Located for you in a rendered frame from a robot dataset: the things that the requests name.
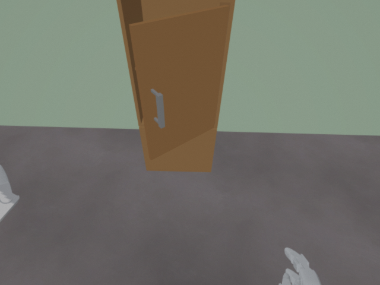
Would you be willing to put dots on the right robot hand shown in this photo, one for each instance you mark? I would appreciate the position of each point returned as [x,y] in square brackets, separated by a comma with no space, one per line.
[306,276]

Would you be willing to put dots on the cupboard door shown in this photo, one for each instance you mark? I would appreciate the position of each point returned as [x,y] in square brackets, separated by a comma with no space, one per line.
[179,56]

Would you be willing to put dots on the left robot hand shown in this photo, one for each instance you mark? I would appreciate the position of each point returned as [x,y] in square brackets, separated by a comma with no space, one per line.
[7,199]

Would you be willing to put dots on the handle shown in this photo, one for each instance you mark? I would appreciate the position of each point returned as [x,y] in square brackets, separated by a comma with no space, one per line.
[160,109]

